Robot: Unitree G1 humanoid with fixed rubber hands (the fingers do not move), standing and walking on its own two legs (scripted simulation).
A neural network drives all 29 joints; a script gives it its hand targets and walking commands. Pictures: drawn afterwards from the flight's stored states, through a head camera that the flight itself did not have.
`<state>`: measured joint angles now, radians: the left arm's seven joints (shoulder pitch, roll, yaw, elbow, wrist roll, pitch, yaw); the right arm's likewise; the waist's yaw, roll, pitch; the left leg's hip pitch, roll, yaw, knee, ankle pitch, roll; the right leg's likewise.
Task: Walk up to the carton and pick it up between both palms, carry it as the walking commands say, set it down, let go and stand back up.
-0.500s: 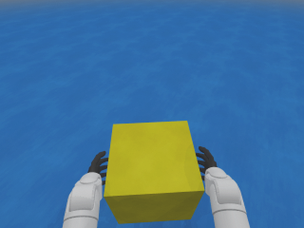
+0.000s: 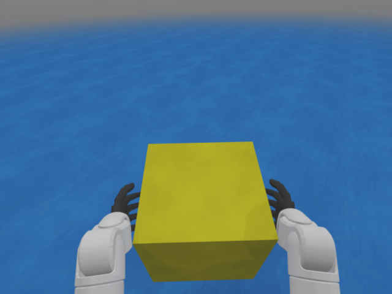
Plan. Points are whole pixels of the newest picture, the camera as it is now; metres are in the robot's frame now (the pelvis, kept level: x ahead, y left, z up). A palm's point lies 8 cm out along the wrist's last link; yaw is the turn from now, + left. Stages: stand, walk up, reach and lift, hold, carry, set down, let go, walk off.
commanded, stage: carry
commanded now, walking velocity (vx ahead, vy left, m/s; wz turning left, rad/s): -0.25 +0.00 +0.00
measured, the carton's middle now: (202, 213) +0.31 -0.01 +0.07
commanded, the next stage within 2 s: none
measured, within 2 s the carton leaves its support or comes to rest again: neither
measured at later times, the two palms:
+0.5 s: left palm out of the picture +0.02 +0.17 +0.12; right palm out of the picture +0.02 -0.15 +0.11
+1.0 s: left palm out of the picture -0.21 +0.18 +0.11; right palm out of the picture -0.20 -0.13 +0.09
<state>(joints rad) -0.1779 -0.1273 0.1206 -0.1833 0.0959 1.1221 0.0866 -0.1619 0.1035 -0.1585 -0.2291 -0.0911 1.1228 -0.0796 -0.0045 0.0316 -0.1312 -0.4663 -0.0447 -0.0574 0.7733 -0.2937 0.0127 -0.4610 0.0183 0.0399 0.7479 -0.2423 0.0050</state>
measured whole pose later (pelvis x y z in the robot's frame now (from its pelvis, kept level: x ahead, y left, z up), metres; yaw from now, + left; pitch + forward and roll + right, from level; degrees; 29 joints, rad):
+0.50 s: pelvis -0.20 +0.02 +0.01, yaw -1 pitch -4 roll +3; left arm -0.04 -0.13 0.12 -0.27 0.04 1.27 0.12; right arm -0.06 0.13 -0.12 -0.30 -0.07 1.28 -0.13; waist 0.01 0.00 -0.20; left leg -0.64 0.01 0.07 1.37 -0.31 -0.05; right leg -0.40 -0.02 -0.11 0.64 -0.18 -0.10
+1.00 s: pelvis -0.43 +0.02 +0.01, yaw +0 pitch +0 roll +1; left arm -0.02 -0.13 0.09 -0.36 0.04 1.24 0.13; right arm -0.02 0.13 -0.11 -0.39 -0.05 1.23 -0.12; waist 0.03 0.05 -0.16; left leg -0.53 0.04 0.09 0.81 -0.38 -0.01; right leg -0.41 -0.01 -0.07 0.72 -0.32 -0.04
